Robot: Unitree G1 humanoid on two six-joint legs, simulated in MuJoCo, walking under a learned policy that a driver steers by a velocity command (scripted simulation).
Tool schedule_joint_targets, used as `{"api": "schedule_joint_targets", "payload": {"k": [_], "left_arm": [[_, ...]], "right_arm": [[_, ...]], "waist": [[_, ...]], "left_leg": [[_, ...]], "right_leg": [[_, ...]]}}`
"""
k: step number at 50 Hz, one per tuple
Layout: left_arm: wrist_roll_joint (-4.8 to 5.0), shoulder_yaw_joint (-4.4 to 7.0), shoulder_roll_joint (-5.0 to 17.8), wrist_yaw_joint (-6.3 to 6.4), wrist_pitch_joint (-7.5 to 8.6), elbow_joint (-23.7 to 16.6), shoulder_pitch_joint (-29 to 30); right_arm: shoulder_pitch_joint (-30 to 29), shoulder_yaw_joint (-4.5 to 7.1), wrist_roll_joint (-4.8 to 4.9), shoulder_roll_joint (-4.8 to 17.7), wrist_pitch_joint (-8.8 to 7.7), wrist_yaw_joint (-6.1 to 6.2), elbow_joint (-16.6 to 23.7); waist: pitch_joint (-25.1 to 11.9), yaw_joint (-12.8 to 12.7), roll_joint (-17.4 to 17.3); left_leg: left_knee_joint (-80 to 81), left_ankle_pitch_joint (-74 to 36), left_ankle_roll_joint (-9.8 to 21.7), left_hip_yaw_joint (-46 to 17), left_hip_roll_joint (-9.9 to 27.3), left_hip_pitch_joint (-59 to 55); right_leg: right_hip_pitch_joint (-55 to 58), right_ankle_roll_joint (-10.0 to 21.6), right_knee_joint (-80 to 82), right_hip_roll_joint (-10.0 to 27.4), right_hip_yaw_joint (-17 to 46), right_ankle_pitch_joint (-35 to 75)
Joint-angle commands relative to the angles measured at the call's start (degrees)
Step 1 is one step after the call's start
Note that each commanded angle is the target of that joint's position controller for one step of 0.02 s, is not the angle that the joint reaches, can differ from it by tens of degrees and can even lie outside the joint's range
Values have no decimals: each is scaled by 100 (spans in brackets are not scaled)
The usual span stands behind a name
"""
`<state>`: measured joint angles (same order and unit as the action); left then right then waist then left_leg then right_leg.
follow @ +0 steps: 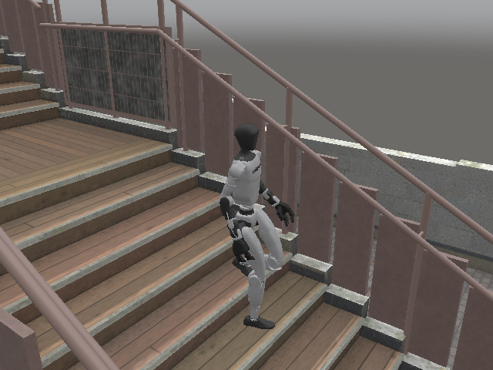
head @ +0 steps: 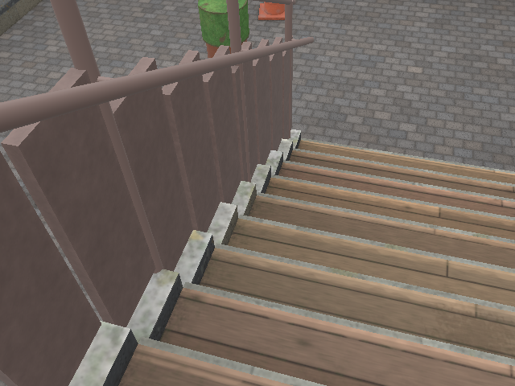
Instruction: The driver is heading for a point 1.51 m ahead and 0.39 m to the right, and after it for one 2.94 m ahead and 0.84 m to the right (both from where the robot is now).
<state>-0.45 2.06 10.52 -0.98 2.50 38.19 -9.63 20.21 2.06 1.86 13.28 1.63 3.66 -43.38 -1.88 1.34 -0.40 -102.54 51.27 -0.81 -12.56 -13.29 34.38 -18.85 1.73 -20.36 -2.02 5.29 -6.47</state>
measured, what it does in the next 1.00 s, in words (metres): climbs, backwards, turning right: left foot 0.16 m higher, then right foot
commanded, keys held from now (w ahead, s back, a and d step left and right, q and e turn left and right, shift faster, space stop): q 0.12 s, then e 0.88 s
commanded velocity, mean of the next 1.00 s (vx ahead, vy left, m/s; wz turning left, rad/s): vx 0.03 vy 0.00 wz -0.18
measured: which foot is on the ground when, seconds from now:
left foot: up 0.00-0.46, down 0.48-1.00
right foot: down 0.00-0.50, up 0.52-0.98, down 1.00-1.00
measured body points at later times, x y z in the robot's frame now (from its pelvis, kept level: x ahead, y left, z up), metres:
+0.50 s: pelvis -0.02 +0.02 +0.00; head -0.02 +0.02 +0.45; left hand +0.01 +0.31 -0.11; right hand +0.23 -0.13 -0.04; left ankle -0.09 +0.14 -0.58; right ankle +0.08 -0.10 -0.74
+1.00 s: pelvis -0.09 -0.02 +0.07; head -0.05 -0.02 +0.52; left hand +0.21 +0.17 +0.01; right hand -0.05 -0.33 -0.02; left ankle -0.09 +0.14 -0.58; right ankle -0.10 -0.15 -0.57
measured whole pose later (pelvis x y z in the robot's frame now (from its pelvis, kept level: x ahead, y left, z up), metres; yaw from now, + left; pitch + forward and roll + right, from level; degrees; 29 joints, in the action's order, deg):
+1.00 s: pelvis -0.09 -0.02 +0.07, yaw -16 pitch +3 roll +0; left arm 2.6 4.7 17.6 -0.6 -5.9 31.2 -2.4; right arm 14.5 3.1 0.3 16.4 0.5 3.9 -33.3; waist 1.9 3.6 0.3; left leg -65.2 37.2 -4.9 11.2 15.6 28.5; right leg -39.4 -4.3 -69.6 0.0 2.2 -9.0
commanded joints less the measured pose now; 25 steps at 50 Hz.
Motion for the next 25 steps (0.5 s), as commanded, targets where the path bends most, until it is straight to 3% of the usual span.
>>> {"api": "schedule_joint_targets", "payload": {"k": [1,2,3,4,6,9,11,12,15,16,19,20,21,22,23,24,25], "left_arm": [[-99,404,1741,138,-153,252,-1529],[-262,290,1378,242,-252,36,-947],[-340,101,1076,314,-356,-55,-432],[-350,-36,1064,345,-442,-163,37],[-242,-196,1081,378,-564,-213,116],[-145,-434,802,442,-599,-6,-961],[-113,-479,751,481,-582,79,-1301],[-100,-467,766,468,-566,101,-1388],[-77,-319,1104,466,-531,18,-1379],[-85,-258,1228,505,-522,-62,-1359],[-110,-80,1418,597,-573,-215,-1251],[17,41,1480,624,-676,-129,-1418],[42,129,1512,641,-791,-122,-1544],[-21,191,1596,635,-861,-233,-1447],[55,270,1702,598,-909,-298,-1242],[167,310,1623,542,-950,-320,-1220],[243,305,1387,475,-961,-402,-1251]], "right_arm": [[180,-28,45,333,-121,-97,861],[-309,-11,97,475,38,102,926],[-521,4,-13,511,252,192,954],[-454,31,-53,467,379,195,1028],[-628,-52,-41,119,442,175,1359],[-1178,-267,-4,-319,327,76,1777],[-1161,-348,-54,-418,316,33,1784],[-1138,-358,-62,-412,314,8,1756],[-1422,-372,-104,-339,277,-33,1816],[-1718,-393,-114,-336,230,-12,1949],[-2122,-479,-194,-388,103,-54,2164],[-2297,-547,-197,-496,53,-103,2323],[-2323,-572,-152,-525,13,-145,2321],[-1993,-566,-117,-544,-14,-175,2152],[-1637,-553,-120,-496,-24,-214,2056],[-1125,-485,-155,-331,-43,-263,1935],[-725,-374,-246,-56,0,-292,1774]], "waist": [[-1586,-225,1071],[-922,-126,326],[-297,53,44],[-12,252,272],[164,186,487],[-24,-234,364],[-197,-241,456],[-250,-236,491],[-244,-235,526],[-225,-311,453],[-367,-359,677],[-247,-454,1015],[-305,-544,1220],[-397,-422,1375],[-390,-250,1693],[-358,-91,1755],[-184,9,1081]], "left_leg": [[-3496,-681,-446,354,636,3679],[-3050,-1663,-448,295,928,3383],[-3299,-2136,-486,549,837,2562],[-3608,-2471,-557,839,741,1973],[-3743,-2788,-645,982,578,2024],[-3739,-2567,-641,723,467,2614],[-3381,-2411,-701,508,522,2694],[-3155,-2342,-724,502,580,2633],[-2418,-2141,-711,605,889,2322],[-2149,-2042,-675,653,1025,2252],[-941,-1712,-555,1156,1422,1649],[262,-810,-357,1075,1524,1698],[1094,-230,-245,1351,1429,1190],[1202,-515,-222,1918,1304,247],[1699,-406,-100,2006,1221,-361],[2328,-560,91,2069,1107,-787],[3303,-1183,467,1618,1131,-952]], "right_leg": [[4001,1646,-989,3179,2295,4203],[2325,1913,-141,3203,2334,1957],[779,1634,258,2685,1917,1191],[-191,1284,398,2147,1339,887],[-467,963,273,1565,529,964],[513,1216,-84,1364,643,1474],[1031,1361,-188,1358,790,1699],[1157,1395,-157,1364,868,1666],[1324,1559,62,1538,1340,1588],[1381,1640,151,1654,1504,1688],[1409,1652,203,1613,1545,2165],[1581,1506,241,1482,1588,1630],[1427,1417,393,1362,1453,1276],[829,1420,732,1274,1218,1689],[453,1444,880,1244,1172,1944],[150,1411,907,1180,1137,1957],[-111,1172,573,930,944,1609]]}}
Velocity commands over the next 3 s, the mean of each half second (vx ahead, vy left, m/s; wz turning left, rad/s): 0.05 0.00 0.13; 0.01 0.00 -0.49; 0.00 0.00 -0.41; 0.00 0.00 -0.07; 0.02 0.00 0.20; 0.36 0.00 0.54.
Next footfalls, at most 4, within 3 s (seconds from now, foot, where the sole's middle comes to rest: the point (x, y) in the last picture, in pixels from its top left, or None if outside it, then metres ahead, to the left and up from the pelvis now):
0.48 left None -0.05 0.14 -0.62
1.00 right None -0.08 -0.16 -0.62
1.50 left None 0.15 -0.05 -0.78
2.08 right None -0.16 -0.17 -0.62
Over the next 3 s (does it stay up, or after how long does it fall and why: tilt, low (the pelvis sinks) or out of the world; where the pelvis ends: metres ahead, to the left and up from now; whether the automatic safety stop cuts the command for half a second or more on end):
stays up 0.09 0.04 -0.03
